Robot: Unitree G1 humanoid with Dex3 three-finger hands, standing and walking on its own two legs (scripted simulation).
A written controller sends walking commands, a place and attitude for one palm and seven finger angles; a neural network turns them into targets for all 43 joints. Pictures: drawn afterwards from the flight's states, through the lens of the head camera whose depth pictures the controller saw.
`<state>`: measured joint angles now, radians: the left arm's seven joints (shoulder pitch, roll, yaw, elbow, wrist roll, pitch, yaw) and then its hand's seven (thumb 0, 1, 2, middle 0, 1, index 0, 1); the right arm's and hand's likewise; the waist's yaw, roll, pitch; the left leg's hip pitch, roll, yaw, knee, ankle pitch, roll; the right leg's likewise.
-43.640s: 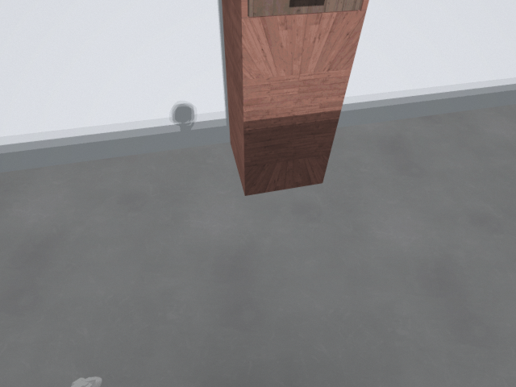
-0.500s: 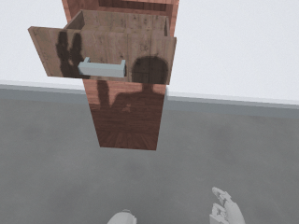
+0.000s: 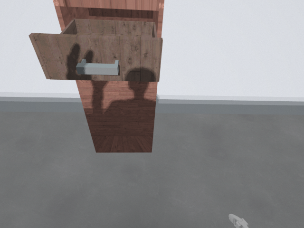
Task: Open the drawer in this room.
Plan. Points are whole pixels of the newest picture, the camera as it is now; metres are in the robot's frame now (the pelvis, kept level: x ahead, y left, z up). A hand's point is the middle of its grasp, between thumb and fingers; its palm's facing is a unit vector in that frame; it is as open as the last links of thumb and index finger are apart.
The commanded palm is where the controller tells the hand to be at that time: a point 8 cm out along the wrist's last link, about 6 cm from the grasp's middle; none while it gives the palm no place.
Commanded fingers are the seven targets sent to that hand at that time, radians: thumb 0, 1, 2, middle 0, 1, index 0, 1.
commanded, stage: stop stepping back and stand still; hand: left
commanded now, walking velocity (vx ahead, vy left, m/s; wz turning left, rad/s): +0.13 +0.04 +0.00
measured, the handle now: (99, 65) +0.53 +0.21 +0.18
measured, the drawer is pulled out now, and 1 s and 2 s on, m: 0.29 0.29 0.29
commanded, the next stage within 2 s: let the arm hang, fingers relaxed in 0.04 s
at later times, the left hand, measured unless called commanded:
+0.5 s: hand out of the picture +0.09 +0.16 -0.17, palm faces +0.14 -0.98 -0.15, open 6.5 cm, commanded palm none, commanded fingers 0.00 0.90 0.90 -0.20 -0.30 -0.20 -0.30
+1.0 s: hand out of the picture +0.03 +0.16 -0.16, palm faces +0.07 -0.98 -0.21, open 7.3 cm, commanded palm none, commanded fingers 0.00 0.90 0.90 -0.20 -0.30 -0.20 -0.30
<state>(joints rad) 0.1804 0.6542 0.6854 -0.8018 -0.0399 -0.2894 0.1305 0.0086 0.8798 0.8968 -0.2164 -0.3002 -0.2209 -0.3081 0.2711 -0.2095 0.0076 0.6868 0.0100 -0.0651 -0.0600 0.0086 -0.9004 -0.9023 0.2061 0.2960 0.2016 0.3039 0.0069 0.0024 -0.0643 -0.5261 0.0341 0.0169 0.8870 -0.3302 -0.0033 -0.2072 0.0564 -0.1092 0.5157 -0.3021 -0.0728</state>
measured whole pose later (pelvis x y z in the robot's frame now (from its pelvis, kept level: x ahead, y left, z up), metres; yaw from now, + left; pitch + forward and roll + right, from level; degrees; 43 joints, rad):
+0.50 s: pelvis +0.01 -0.01 -0.01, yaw +5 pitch +0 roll -2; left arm 0.22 0.11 0.05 0.85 0.01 0.01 0.02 -0.16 1.05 0.89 -0.21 -0.30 -0.21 -0.30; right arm 0.30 -0.20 -0.02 0.98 -0.03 0.05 -0.02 0.01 -0.91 -0.90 0.20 0.30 0.20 0.30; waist -0.03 0.04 0.07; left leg -0.40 0.02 -0.01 0.68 -0.27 0.00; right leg -0.31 0.02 -0.08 0.63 -0.32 -0.03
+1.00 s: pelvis +0.04 -0.01 +0.01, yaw +3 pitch -1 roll +0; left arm 0.26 0.13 -0.01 1.15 0.01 -0.01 0.03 0.01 0.91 0.90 -0.19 -0.30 -0.20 -0.30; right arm 0.23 -0.17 -0.01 1.14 -0.01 0.02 -0.04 0.01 -0.92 -0.90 0.20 0.30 0.20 0.30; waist -0.01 0.04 0.05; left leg -0.17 0.01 0.04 0.38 -0.19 0.00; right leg -0.12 0.01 -0.03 0.39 -0.25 -0.03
